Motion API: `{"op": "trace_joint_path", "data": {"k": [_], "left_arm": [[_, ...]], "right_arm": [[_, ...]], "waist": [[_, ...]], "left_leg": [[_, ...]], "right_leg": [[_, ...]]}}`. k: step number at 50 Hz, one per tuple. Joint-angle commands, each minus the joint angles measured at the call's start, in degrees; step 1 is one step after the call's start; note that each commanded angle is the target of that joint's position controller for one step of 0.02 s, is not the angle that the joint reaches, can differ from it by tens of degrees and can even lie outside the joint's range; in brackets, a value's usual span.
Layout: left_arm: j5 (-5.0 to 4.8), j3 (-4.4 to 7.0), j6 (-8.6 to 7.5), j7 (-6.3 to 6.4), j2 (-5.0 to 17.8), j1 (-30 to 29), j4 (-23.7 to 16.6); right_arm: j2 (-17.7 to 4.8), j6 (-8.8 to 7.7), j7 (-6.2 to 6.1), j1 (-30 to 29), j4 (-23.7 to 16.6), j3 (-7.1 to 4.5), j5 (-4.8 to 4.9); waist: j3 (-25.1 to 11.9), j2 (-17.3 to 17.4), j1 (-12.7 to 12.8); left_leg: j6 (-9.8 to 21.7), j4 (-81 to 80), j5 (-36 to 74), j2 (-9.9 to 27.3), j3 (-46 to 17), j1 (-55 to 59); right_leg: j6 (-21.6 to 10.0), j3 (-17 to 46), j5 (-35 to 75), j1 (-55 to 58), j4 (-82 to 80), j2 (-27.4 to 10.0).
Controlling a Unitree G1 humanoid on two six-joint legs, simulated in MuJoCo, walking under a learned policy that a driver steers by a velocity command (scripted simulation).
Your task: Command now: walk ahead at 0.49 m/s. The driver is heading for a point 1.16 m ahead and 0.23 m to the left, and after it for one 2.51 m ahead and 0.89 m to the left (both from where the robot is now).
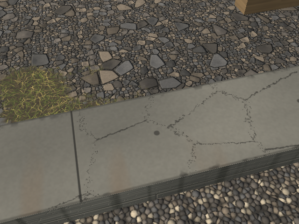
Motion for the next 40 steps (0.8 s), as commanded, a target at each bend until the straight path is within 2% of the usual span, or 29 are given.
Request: {"op": "trace_joint_path", "data": {"k": [1,4,8,9,11,12,14,15,16,17,18,19,20,21,22,23,25,26,27,29,30,32,34,35,36,37,39,40], "left_arm": [[0.03,0.79,-1.55,0.35,5.88,-1.81,-1.96],[-0.01,1.04,-1.15,1.66,7.71,1.47,-0.9],[-0.54,1.19,-0.61,2.47,9.52,5.87,-0.05],[-0.74,1.22,-0.45,2.51,9.66,7.34,0.46],[-0.58,1.04,0.69,2.52,8.9,10.52,1.78],[-0.7,1.12,1.15,2.54,8.94,10.83,1.85],[-0.83,1.36,1.86,2.81,9.82,10.09,1.67],[-0.86,1.59,2.17,2.98,10.68,8.99,1.32],[-0.76,1.5,2.62,3.09,10.75,7.45,0.81],[-0.34,0.89,2.57,3.04,9.53,6.8,-0.19],[1.62,-0.93,1.4,2.46,3.88,10.59,-1.67],[-0.63,-1.79,-0.2,1.85,0.78,14.7,-0.54],[-2.25,-0.34,-1.29,1.44,7.57,9.71,-0.87],[-2.88,-0.04,-1.5,1.27,8.55,4.73,-2.45],[-2.23,0.05,-1.0,1.62,7.77,2.59,-2.61],[-1.3,0.42,-0.18,2.03,7.16,3.13,-2.49],[-0.83,0.18,1.36,2.09,4.17,6.49,-0.88],[-0.69,0.19,1.84,2.17,3.56,6.99,-0.86],[-0.7,0.17,2.35,2.12,2.84,6.64,-0.87],[-0.19,0.25,2.65,2.16,2.83,2.41,-2.64],[-0.22,0.01,2.8,2.07,1.82,0.64,-3.04],[-1.21,-0.72,3.37,2.05,-0.91,0.29,-2.89],[-2.13,-1.26,3.43,2.3,-1.91,-3.98,-5.36],[-2.36,-1.8,3.1,2.43,-2.65,-5.67,-7.13],[-2.64,-2.75,2.68,2.35,-4.32,-7.33,-8.52],[-2.81,-3.79,2.04,2.2,-5.95,-9.48,-10.45],[-2.67,-5.88,0.7,1.65,-7.45,-15.5,-15.73],[-1.77,-7.16,0.02,1.19,-7.59,-20.13,-19.84]], "right_arm": [[-2.77,0.95,-0.49,5.06,-1.78,-1.07,-0.69],[-3.44,0.75,-0.38,-3.39,-4.92,-1.31,-1.36],[-2.14,-0.02,0.47,-13.35,-7.38,-0.48,-0.9],[-2.06,-0.05,0.66,-15.28,-7.9,-0.27,-0.69],[-1.5,0.36,1.12,-14.88,-7.42,0.32,-0.32],[-2.26,0.35,1.35,-16.25,-8.19,0.33,-0.23],[-3.86,-0.14,1.83,-16.1,-8.85,-0.06,-0.42],[-5.36,-0.39,1.91,-12.4,-8.06,-0.78,-0.69],[-7.28,-0.65,1.88,-4.36,-5.66,-2.03,-0.94],[-10.02,-0.63,1.53,5.57,-2.8,-3.34,-1.02],[-16.2,-0.01,1.1,12.24,-1.71,-4.49,-1.45],[-14.51,0.16,1.5,13.71,-1.13,-4.01,-2.14],[-10.05,-0.03,1.69,8.79,-2.18,-2.88,-1.6],[-6.61,0.01,1.67,3.0,-3.74,-1.82,-1.44],[-4.43,-0.03,2.0,-0.53,-4.4,-0.86,-1.71],[-3.88,-0.19,2.05,-2.3,-4.53,-0.63,-1.89],[-3.77,-0.01,2.19,-0.42,-3.03,-0.52,-2.32],[-4.4,-0.01,2.04,0.83,-2.38,-0.57,-2.21],[-4.64,0.16,1.89,2.97,-1.56,-0.64,-2.31],[-5.06,0.78,1.08,5.2,-0.97,-0.64,-2.28],[-4.69,1.35,0.6,7.94,-0.01,-0.56,-2.38],[-3.68,2.62,-0.05,13.9,2.09,-0.18,-2.99],[-2.93,3.62,-0.74,17.46,3.66,0.21,-2.48],[-2.19,4.05,-1.05,18.64,4.25,0.51,-2.01],[-0.91,4.71,-1.2,20.34,5.25,1.04,-1.93],[-0.88,5.09,-1.34,21.7,6.03,1.15,-1.97],[-1.23,5.39,-2.03,21.32,6.09,1.32,-2.05],[-1.93,5.6,-2.54,18.86,4.93,1.4,-1.61]], "waist": [[-0.07,-5.53,-3.08],[1.63,-4.11,-1.19],[2.12,-3.96,2.27],[2.33,-4.01,2.99],[1.43,-5.65,3.39],[2.21,-5.35,3.31],[1.71,-5.21,1.41],[-0.89,-6.28,-0.95],[-5.44,-6.32,-5.25],[-11.26,-5.31,-9.37],[-18.33,9.26,-7.57],[-23.56,15.34,-6.14],[-14.79,6.54,-6.43],[-8.26,3.55,-5.05],[-3.71,-0.62,-3.26],[-1.97,-0.16,-1.33],[-1.42,2.09,0.37],[-1.0,1.71,0.98],[-0.83,2.13,0.82],[-0.06,1.04,0.01],[-0.42,1.31,-1.01],[0.33,3.91,-2.33],[4.28,4.29,-3.25],[5.9,3.39,-3.09],[6.84,3.4,-3.66],[8.4,2.44,-3.92],[10.54,0.43,-4.54],[10.87,-1.65,-4.0]], "left_leg": [[-0.84,-3.4,4.53,4.21,-1.79,-3.94],[-2.34,-14.48,13.84,4.27,-1.06,-9.53],[-2.78,-31.01,23.69,0.53,2.39,-4.53],[-2.85,-33.04,23.91,-0.06,2.51,-4.46],[-2.41,-32.21,20.22,-0.68,2.87,-4.68],[-1.67,-33.07,17.62,-0.78,2.51,-5.72],[-0.02,-35.9,12.97,-2.24,2.84,-3.34],[0.97,-37.1,11.14,-3.91,3.68,2.06],[2.44,-39.34,11.57,-5.9,5.25,11.85],[4.3,-40.17,13.91,-3.33,2.56,26.67],[9.87,-39.0,21.62,11.63,-17.18,44.55],[17.72,-49.13,9.93,19.32,-40.59,52.8],[15.31,-51.27,1.43,17.02,-35.76,45.48],[13.26,-52.92,0.03,14.61,-26.94,37.16],[12.27,-55.65,2.92,12.18,-21.21,29.02],[11.23,-57.67,5.71,10.14,-17.2,23.84],[11.08,-59.3,14.37,7.87,-11.58,19.55],[11.33,-59.34,20.04,7.52,-8.91,18.68],[11.99,-58.86,24.51,7.49,-7.55,19.68],[11.68,-58.86,25.76,7.17,-5.23,21.47],[11.76,-58.43,25.49,7.49,-5.61,24.48],[13.71,-58.48,19.61,9.77,-8.18,29.35],[14.86,-58.21,14.16,12.74,-10.4,33.82],[14.25,-57.27,10.74,13.93,-10.99,36.11],[13.91,-55.77,9.55,15.33,-12.03,38.95],[12.45,-54.13,9.05,16.12,-11.57,41.33],[8.83,-53.7,10.08,14.92,-8.26,39.71],[6.69,-56.43,6.55,11.18,-4.25,32.56]], "right_leg": [[-9.87,13.72,4.83,-1.16,-15.81,-15.38],[-9.65,11.3,7.26,1.12,-16.87,-14.84],[-7.4,6.95,8.8,2.97,-16.81,-12.66],[-7.4,7.06,9.11,4.96,-16.28,-13.14],[-7.6,7.59,8.84,10.49,-13.53,-15.36],[-7.37,8.08,10.1,12.51,-12.41,-16.41],[-6.35,8.79,19.32,16.05,-8.22,-17.96],[-5.52,8.09,29.58,17.05,-3.27,-17.5],[-4.38,6.05,38.12,16.07,6.38,-15.03],[-2.39,4.09,34.38,8.25,19.63,-12.0],[0.74,1.49,1.7,-9.21,41.15,-5.14],[1.62,8.46,-24.95,-24.58,53.94,0.73],[0.5,11.67,-22.79,-30.24,58.51,-3.44],[-0.15,9.75,-16.93,-31.59,57.52,-6.8],[0.46,8.16,-12.32,-29.68,54.87,-9.35],[1.03,8.27,-9.01,-26.61,51.31,-10.97],[2.57,6.56,-6.32,-23.3,51.99,-11.02],[3.3,6.31,-5.45,-24.26,51.99,-11.22],[4.32,5.09,-5.03,-27.24,53.84,-10.81],[5.63,5.13,-1.4,-32.96,50.66,-11.63],[6.33,4.32,-0.23,-36.62,51.66,-11.54],[7.86,2.83,-5.93,-47.15,66.27,-10.97],[8.31,4.08,-14.81,-63.45,85.36,-11.02],[8.03,5.81,-18.51,-71.17,92.34,-11.73],[7.45,6.72,-22.49,-79.42,102.65,-11.46],[6.69,8.29,-25.46,-86.34,107.87,-11.43],[5.85,7.76,-27.09,-91.49,104.42,-11.84],[6.41,2.84,-24.13,-86.3,90.77,-13.28]]}}
Next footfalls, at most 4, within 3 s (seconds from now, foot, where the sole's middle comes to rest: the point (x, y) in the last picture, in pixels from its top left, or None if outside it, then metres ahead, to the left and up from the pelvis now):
0.34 left None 0.36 0.13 -0.78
0.94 right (195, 147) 0.79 -0.16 -0.62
1.58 left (134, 108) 1.02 0.13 -0.62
2.08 right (139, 60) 1.41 0.12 -0.62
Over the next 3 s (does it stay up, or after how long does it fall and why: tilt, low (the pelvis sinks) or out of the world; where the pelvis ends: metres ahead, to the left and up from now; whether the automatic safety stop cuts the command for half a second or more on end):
stays up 1.55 0.41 0.15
